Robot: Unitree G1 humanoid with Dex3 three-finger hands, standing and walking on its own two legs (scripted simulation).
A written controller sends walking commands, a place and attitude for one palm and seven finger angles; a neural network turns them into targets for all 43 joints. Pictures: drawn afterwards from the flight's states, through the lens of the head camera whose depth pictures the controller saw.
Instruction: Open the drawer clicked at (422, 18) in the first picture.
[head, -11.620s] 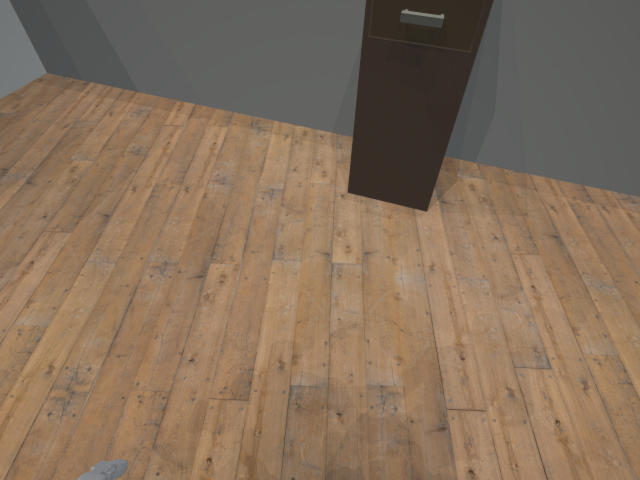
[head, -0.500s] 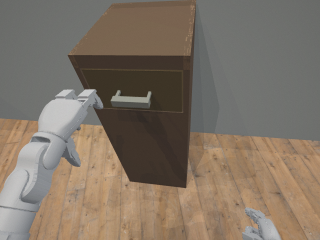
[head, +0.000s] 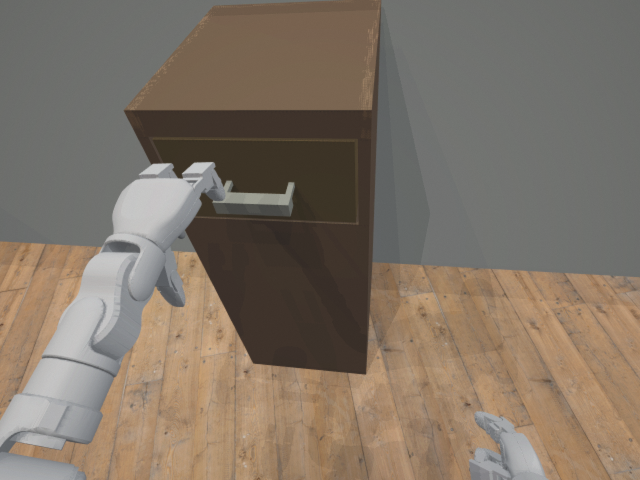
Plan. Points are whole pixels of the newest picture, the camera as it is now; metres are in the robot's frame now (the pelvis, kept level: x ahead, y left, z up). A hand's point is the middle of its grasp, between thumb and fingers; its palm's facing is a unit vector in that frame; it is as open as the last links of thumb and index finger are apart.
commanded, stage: move the hooked fingers above the handle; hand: left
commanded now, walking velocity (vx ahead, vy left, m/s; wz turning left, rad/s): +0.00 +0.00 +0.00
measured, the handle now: (256, 195) +0.54 +0.18 +0.04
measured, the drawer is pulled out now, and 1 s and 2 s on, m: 0.00 0.00 0.00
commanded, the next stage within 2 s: none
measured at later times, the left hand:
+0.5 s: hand (213, 214) +0.41 +0.20 +0.11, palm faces +0.04 -0.05 -1.00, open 13.8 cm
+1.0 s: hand (238, 201) +0.46 +0.18 +0.10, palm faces -0.03 -0.03 -1.00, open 13.8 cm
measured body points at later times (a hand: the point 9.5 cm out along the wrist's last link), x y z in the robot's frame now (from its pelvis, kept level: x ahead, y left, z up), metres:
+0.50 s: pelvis +0.02 +0.00 +0.00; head +0.05 -0.04 +0.44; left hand +0.40 +0.20 +0.17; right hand +0.17 -0.24 -0.14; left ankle +0.01 +0.11 -0.74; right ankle -0.01 -0.11 -0.74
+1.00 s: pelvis +0.03 -0.01 -0.01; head +0.07 -0.05 +0.44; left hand +0.45 +0.18 +0.15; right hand +0.14 -0.27 -0.15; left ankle +0.01 +0.11 -0.74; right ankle -0.01 -0.11 -0.74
